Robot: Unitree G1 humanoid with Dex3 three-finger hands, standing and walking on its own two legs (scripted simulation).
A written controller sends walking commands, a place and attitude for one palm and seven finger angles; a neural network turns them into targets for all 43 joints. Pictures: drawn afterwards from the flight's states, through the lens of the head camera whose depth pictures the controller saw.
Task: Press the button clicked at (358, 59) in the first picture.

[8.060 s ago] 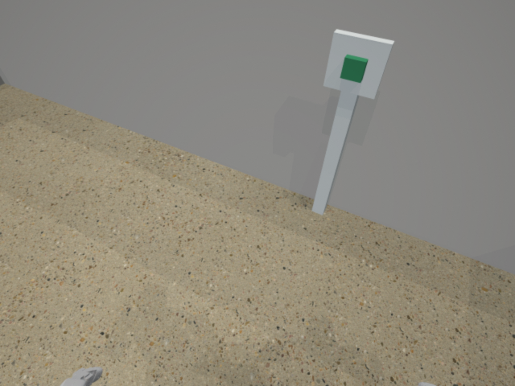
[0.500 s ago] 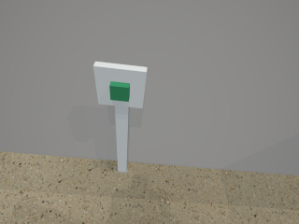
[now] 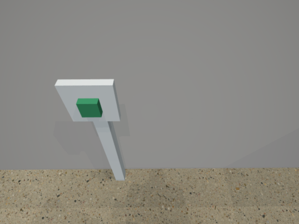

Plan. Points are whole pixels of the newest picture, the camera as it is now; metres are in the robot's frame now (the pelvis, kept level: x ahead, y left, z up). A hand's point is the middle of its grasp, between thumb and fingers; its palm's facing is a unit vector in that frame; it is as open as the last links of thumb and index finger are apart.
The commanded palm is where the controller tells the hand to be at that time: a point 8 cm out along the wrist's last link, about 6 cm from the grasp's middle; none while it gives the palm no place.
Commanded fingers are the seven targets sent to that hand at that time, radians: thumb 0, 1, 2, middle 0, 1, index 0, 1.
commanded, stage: come to a stop and stand still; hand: left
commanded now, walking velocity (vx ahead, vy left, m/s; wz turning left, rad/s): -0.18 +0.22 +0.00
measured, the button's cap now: (90, 107) +0.47 +0.22 +0.02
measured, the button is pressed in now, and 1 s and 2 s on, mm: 0 0 0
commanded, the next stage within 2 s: look again from close up in 1.26 s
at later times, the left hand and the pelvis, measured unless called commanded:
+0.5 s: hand out of the picture -0.04 +0.27 -0.19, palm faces +0.02 -0.97 -0.23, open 7.4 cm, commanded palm none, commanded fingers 0.00 0.90 0.90 -0.20 -0.30 -0.20 -0.30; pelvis -0.03 +0.08 -0.01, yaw -1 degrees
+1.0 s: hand out of the picture -0.06 +0.33 -0.18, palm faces +0.00 -0.98 -0.18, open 7.4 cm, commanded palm none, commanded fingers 0.00 0.90 0.90 -0.20 -0.30 -0.20 -0.30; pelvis -0.07 +0.16 +0.00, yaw -3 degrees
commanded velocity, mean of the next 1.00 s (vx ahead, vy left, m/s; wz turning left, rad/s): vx -0.01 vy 0.02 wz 0.00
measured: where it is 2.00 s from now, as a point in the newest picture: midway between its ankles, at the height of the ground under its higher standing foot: outside the picture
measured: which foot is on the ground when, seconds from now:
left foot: up 0.00-0.22, down 0.24-0.74, up 0.76-0.90, down 0.92-1.00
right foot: down 0.00-0.42, up 0.44-0.72, down 0.74-0.94, up 0.96-1.00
